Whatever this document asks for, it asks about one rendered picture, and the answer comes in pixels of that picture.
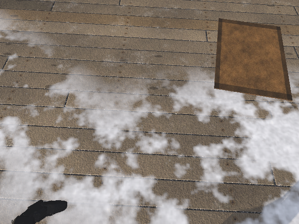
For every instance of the robot left hand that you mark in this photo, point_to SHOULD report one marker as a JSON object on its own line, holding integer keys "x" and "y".
{"x": 40, "y": 210}

